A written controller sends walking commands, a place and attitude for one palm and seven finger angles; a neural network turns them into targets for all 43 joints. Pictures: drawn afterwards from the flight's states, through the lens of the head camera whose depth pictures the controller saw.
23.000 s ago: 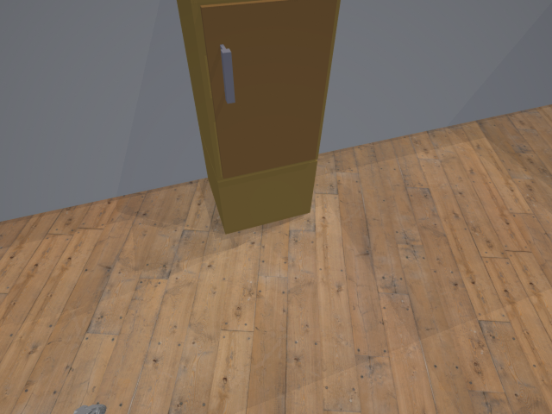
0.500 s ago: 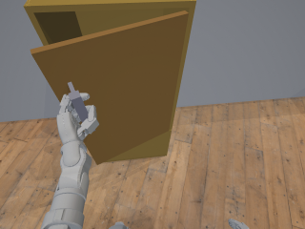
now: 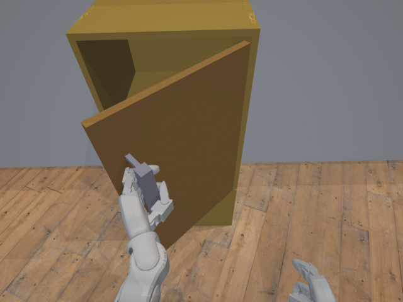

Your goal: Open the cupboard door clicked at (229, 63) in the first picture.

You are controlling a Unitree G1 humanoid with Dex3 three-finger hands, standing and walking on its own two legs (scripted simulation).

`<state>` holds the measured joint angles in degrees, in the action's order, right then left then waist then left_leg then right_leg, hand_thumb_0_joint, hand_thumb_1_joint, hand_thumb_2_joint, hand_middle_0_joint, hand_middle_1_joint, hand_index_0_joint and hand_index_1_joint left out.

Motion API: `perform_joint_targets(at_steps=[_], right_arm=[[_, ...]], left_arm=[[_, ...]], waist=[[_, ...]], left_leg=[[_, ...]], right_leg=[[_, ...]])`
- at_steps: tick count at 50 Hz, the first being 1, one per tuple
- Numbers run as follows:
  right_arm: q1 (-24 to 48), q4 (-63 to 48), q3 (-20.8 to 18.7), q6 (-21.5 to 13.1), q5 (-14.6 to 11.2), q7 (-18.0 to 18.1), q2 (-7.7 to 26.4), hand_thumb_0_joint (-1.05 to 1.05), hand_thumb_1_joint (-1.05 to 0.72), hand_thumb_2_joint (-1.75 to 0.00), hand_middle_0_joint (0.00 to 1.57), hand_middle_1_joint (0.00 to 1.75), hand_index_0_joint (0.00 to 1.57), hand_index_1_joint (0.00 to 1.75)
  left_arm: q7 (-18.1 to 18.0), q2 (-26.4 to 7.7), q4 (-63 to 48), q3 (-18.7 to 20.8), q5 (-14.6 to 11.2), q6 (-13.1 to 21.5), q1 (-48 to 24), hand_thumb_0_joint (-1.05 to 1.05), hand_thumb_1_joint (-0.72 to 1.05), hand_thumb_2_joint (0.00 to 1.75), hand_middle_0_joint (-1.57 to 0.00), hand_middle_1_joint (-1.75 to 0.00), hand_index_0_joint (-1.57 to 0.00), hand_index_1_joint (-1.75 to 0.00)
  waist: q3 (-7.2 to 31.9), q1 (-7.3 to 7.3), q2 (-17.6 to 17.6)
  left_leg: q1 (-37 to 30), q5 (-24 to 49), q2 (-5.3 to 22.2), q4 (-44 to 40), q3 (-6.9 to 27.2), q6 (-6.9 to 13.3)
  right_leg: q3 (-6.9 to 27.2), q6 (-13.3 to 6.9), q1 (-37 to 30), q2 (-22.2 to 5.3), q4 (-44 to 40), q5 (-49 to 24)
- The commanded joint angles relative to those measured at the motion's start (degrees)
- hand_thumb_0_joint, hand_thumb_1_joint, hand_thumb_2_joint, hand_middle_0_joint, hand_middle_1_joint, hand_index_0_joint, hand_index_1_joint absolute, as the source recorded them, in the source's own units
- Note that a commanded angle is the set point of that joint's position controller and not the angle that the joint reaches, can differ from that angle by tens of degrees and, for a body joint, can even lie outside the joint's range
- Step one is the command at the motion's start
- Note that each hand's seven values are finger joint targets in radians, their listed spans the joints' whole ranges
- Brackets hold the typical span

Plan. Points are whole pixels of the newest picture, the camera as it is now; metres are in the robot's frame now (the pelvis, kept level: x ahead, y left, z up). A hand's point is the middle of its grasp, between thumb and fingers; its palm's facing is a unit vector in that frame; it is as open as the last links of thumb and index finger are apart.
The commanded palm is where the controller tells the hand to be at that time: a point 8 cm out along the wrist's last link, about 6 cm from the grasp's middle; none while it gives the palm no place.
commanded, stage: open thumb and fingers to let go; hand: left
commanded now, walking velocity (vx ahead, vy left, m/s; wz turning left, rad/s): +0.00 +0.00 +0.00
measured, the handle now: (144, 186) +0.33 +0.13 +0.07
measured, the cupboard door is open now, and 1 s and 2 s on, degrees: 44 44 45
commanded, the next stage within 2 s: slide the hand sideways off the handle in 0.74 s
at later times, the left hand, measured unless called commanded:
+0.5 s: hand (161, 200) +0.30 +0.09 +0.07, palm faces +0.41 -0.91 +0.01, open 13.3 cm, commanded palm +0.25 +0.13 +0.07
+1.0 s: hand (156, 214) +0.27 +0.10 +0.06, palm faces -0.02 -1.00 -0.07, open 15.8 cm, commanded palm +0.26 +0.13 +0.07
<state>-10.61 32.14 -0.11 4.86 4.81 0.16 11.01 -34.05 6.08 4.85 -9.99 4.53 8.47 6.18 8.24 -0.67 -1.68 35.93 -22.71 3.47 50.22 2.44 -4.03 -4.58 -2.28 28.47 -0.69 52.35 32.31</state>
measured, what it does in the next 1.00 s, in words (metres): shifts its weight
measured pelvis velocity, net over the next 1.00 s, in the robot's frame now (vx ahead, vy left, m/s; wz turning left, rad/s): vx -0.04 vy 0.04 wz -0.01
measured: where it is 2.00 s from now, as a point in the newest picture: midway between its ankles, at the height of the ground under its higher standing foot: outside the picture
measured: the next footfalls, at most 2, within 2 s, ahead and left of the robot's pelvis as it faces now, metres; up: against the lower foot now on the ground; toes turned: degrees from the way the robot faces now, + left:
none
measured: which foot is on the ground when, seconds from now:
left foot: down 0.00-1.00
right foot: down 0.00-1.00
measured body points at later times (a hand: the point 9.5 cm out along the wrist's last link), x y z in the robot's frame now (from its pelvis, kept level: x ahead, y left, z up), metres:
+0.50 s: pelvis -0.02 +0.01 +0.00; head -0.01 -0.01 +0.45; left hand +0.27 +0.14 +0.07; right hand +0.13 -0.22 -0.11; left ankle +0.02 +0.17 -0.69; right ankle -0.06 -0.08 -0.69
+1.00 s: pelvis -0.04 +0.04 -0.01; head -0.02 +0.03 +0.44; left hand +0.27 +0.15 +0.07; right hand +0.12 -0.18 -0.11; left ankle +0.02 +0.17 -0.69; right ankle -0.06 -0.08 -0.69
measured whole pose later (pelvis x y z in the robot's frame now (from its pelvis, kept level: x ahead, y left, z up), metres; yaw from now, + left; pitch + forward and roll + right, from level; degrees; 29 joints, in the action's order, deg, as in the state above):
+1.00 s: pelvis -0.04 +0.04 -0.01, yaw +0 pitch +8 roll -1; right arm -12.3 32.5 0.8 2.5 1.7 0.7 10.5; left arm -12.4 -2.4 15.3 -11.5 0.6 16.2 -4.2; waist 6.2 -0.2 -2.6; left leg 41.3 -21.0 2.2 54.6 2.1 -1.4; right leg -3.8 0.4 32.9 -1.9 54.9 29.4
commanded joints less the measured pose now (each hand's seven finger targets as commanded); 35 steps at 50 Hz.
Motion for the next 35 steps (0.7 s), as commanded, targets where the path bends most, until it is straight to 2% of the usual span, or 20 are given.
perform_joint_targets(at_steps=[1,5,6,8,10,12,13,14,15,16,18,19,20,24,25,27,28,30,32,35], right_arm=[[3.9,-7.6,-1.9,-3.2,-0.4,0.3,4.2,0.0,-0.9,-0.9,0.2,0.3,0.2,0.3],[3.3,-7.0,-2.0,-3.2,-0.6,0.7,4.4,0.0,-0.9,-0.9,0.2,0.3,0.2,0.3],[3.8,-7.1,-2.0,-3.1,-0.6,0.7,4.3,0.0,-0.9,-0.9,0.2,0.3,0.2,0.3],[3.8,-6.7,-2.0,-3.4,-0.6,0.7,4.5,0.0,-0.9,-0.9,0.2,0.3,0.2,0.3],[3.7,-6.4,-2.1,-3.6,-0.7,0.7,4.6,0.0,-0.9,-0.9,0.2,0.3,0.2,0.3],[4.1,-6.2,-2.1,-3.7,-0.7,0.7,4.5,0.0,-0.9,-0.9,0.2,0.3,0.2,0.3],[4.3,-6.1,-2.2,-3.7,-0.8,0.7,4.5,0.0,-0.9,-0.9,0.2,0.3,0.2,0.3],[4.3,-6.0,-2.2,-3.9,-0.8,0.6,4.6,0.0,-0.9,-0.9,0.2,0.3,0.2,0.3],[3.9,-6.0,-2.4,-3.9,-0.8,0.6,4.6,0.0,-0.9,-0.9,0.2,0.3,0.2,0.3],[4.4,-6.1,-2.3,-4.0,-0.8,0.5,4.6,0.0,-0.9,-0.9,0.2,0.3,0.2,0.3],[4.2,-6.0,-2.4,-4.1,-0.9,0.4,4.6,0.0,-0.9,-0.9,0.2,0.3,0.2,0.3],[4.1,-6.1,-2.4,-4.1,-0.8,0.4,4.6,0.0,-0.9,-0.9,0.2,0.3,0.2,0.3],[4.0,-6.2,-2.5,-4.1,-0.8,0.4,4.6,0.0,-0.9,-0.9,0.2,0.3,0.2,0.3],[4.5,-6.0,-2.3,-4.0,-0.7,0.5,4.5,0.0,-0.9,-0.9,0.2,0.3,0.2,0.3],[4.5,-6.2,-2.5,-4.0,-0.7,0.5,4.6,0.0,-0.9,-0.9,0.2,0.3,0.2,0.3],[5.1,-6.1,-2.3,-4.0,-0.7,0.4,4.3,0.0,-0.9,-0.9,0.2,0.3,0.2,0.3],[4.9,-5.9,-2.3,-3.9,-0.7,0.4,4.3,0.0,-0.9,-0.9,0.2,0.3,0.2,0.3],[5.3,-5.7,-2.2,-3.9,-0.7,0.5,4.3,0.0,-0.9,-0.9,0.2,0.3,0.2,0.3],[5.8,-5.7,-2.1,-3.7,-0.7,0.4,4.2,0.0,-0.9,-0.9,0.2,0.3,0.2,0.3],[5.9,-5.7,-2.0,-3.8,-0.6,0.3,4.1,0.0,-0.9,-0.9,0.2,0.3,0.2,0.3]], left_arm=[[0.5,1.7,-12.2,0.9,1.3,4.0,-12.0,0.0,0.55,0.75,-0.38,-1.31,-0.38,-1.31],[2.2,-0.2,-10.8,2.7,0.1,5.0,-11.1,0.0,0.27,0.63,-0.35,-1.28,-0.35,-1.28],[2.4,0.1,-10.8,2.6,-0.1,5.4,-11.5,0.0,0.2,0.6,-0.35,-1.27,-0.35,-1.27],[2.4,0.3,-10.9,2.0,-0.1,6.4,-15.2,0.0,0.06,0.54,-0.34,-1.26,-0.34,-1.26],[2.6,-0.9,-9.0,3.3,-0.3,7.3,-14.5,0.0,-0.08,0.48,-0.33,-1.24,-0.33,-1.24],[2.6,-0.4,-8.5,3.0,-0.7,8.0,-16.8,0.0,-0.22,0.42,-0.32,-1.23,-0.32,-1.23],[2.5,-0.5,-7.5,3.6,-0.8,8.2,-16.4,0.0,-0.29,0.39,-0.32,-1.22,-0.32,-1.22],[2.4,-0.2,-7.5,3.2,-0.9,8.4,-17.7,0.0,-0.36,0.36,-0.31,-1.22,-0.31,-1.22],[2.3,-0.7,-6.9,3.6,-0.5,8.4,-17.3,0.0,-0.43,0.33,-0.3,-1.21,-0.3,-1.21],[2.2,0.3,-6.5,2.8,-0.6,8.4,-17.7,0.0,-0.5,0.3,-0.3,-1.2,-0.3,-1.2],[1.7,0.3,-5.8,3.1,-0.6,8.4,-19.7,0.0,-0.5,0.3,-0.3,-1.2,-0.3,-1.2],[1.6,0.5,-6.0,2.9,-0.4,8.5,-19.4,0.0,-0.5,0.3,-0.29,-1.15,-0.29,-1.15],[1.4,0.3,-4.6,2.9,0.2,8.2,-18.5,0.0,-0.5,0.3,-0.28,-1.1,-0.28,-1.1],[0.4,1.0,-4.0,2.7,0.4,8.0,-22.3,0.0,-0.5,0.3,-0.25,-0.9,-0.25,-0.9],[0.2,0.6,-3.9,3.1,0.8,7.9,-21.4,0.0,-0.5,0.3,-0.24,-0.85,-0.24,-0.85],[-0.3,2.5,-3.5,1.4,1.1,7.5,-24.0,0.0,-0.5,0.3,-0.22,-0.75,-0.22,-0.75],[-0.8,2.2,-2.9,1.9,1.3,7.3,-24.4,0.0,-0.5,0.3,-0.22,-0.7,-0.22,-0.7],[-1.3,2.0,-1.9,2.0,1.6,6.9,-26.0,0.0,-0.5,0.3,-0.2,-0.6,-0.2,-0.6],[-1.9,2.9,-1.8,1.5,1.6,6.7,-27.9,0.0,-0.5,0.3,-0.18,-0.5,-0.18,-0.5],[-2.5,4.3,-0.2,0.9,1.7,5.8,-28.5,0.0,-0.5,0.3,-0.16,-0.35,-0.16,-0.35]], waist=[[12.2,-0.42,7.5],[10.9,-0.17,11.2],[10.9,0.04,9.7],[10.1,-0.63,8.4],[9.4,-0.33,10.0],[10.0,-0.42,8.5],[9.6,-0.34,8.8],[10.1,-0.46,7.5],[10.3,-0.35,8.7],[10.2,-0.3,7.5],[10.2,-0.39,7.7],[10.9,-0.19,7.1],[10.1,-0.3,8.4],[10.1,-0.44,8.2],[10.3,-0.05,8.7],[9.8,-0.49,6.0],[9.8,-0.37,5.6],[9.4,-0.6,6.9],[10.3,-0.53,4.6],[10.1,-0.49,5.0]], left_leg=[[-8.6,16.9,-3.8,-1.4,-2.7,4.3],[-6.9,16.0,-3.9,-1.7,-2.4,4.3],[-6.9,15.4,-3.9,-1.9,-2.4,4.3],[-7.1,14.3,-3.8,-1.7,-2.3,4.5],[-6.2,13.0,-3.7,-1.8,-2.0,4.5],[-6.1,12.2,-3.9,-1.7,-2.1,4.5],[-6.1,12.0,-3.8,-1.7,-2.1,4.5],[-6.5,12.1,-3.8,-1.6,-2.3,4.5],[-6.5,12.1,-3.6,-1.7,-2.2,4.6],[-6.7,12.0,-3.7,-1.8,-2.3,4.6],[-6.7,11.7,-3.7,-1.9,-2.3,4.6],[-6.8,12.0,-3.7,-1.8,-2.4,4.5],[-6.6,11.8,-3.5,-1.9,-2.4,4.7],[-6.8,11.3,-3.7,-2.0,-2.5,4.6],[-6.7,11.3,-3.5,-2.0,-2.5,4.7],[-7.2,11.0,-3.5,-2.0,-2.6,4.7],[-7.2,10.7,-3.4,-2.1,-2.5,4.6],[-7.1,10.1,-3.2,-2.1,-2.2,4.6],[-7.5,9.7,-3.3,-2.3,-2.2,4.5],[-7.4,9.6,-3.1,-2.5,-2.0,4.4]], right_leg=[[4.3,3.8,-3.1,-1.8,-9.4,-40.8],[5.7,4.6,-4.9,-2.6,-10.3,-43.4],[5.8,4.5,-4.5,-2.7,-10.3,-42.3],[5.7,4.3,-2.5,-2.6,-10.4,-38.5],[6.1,4.2,-2.1,-2.4,-11.2,-35.2],[6.3,4.1,-1.5,-2.6,-11.0,-33.6],[6.1,3.9,-1.2,-2.4,-11.2,-32.5],[6.1,3.9,-0.8,-2.3,-11.1,-32.4],[5.8,3.7,-0.7,-2.0,-11.1,-31.0],[5.6,3.5,-0.4,-1.9,-10.9,-30.2],[5.0,3.3,0.3,-1.6,-10.7,-28.8],[5.1,3.2,0.1,-1.5,-10.5,-28.9],[4.8,3.1,0.6,-1.2,-10.8,-27.7],[4.2,2.8,1.4,-0.9,-10.6,-25.4],[4.0,2.5,1.4,-0.6,-10.7,-24.1],[3.4,2.1,2.9,-0.3,-10.3,-22.4],[2.9,1.8,3.3,-0.1,-10.1,-20.7],[2.7,1.7,4.0,0.2,-10.4,-18.7],[2.2,1.4,4.6,0.4,-9.7,-17.5],[1.6,1.1,5.0,0.8,-9.4,-16.8]])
